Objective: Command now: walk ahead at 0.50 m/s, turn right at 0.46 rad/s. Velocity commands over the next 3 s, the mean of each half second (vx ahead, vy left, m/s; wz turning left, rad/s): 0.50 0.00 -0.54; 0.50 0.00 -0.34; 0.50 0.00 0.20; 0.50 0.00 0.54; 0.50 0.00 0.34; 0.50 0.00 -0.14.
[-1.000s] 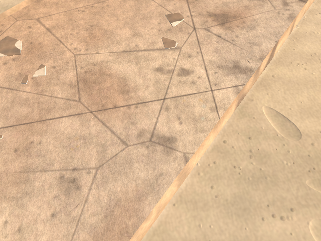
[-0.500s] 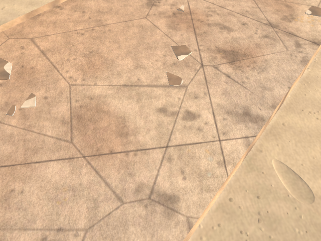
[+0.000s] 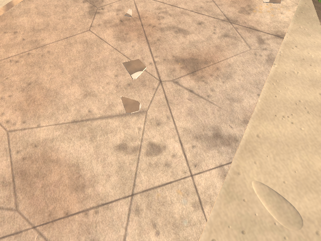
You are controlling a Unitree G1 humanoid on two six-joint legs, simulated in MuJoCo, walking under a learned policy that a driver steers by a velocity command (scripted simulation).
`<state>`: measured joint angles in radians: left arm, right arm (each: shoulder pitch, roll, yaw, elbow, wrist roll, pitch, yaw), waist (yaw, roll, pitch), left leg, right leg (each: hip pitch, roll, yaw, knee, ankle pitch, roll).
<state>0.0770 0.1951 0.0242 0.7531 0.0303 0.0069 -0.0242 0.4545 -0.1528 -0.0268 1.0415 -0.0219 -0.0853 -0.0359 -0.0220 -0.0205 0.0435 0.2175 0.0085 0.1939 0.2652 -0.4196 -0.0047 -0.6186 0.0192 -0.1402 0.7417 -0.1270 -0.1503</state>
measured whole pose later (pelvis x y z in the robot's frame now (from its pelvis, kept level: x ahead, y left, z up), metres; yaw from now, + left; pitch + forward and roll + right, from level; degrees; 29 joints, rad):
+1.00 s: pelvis +0.55 -0.17 +0.11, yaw -27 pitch +4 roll +2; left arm 0.04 0.20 0.04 0.64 -0.03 -0.05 -0.07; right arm 0.49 -0.18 -0.04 0.89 0.02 -0.08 -0.06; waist -0.09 -0.05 -0.02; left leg -0.08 0.01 0.18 0.61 -0.59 0.00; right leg -0.66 -0.07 0.07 0.68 0.18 -0.03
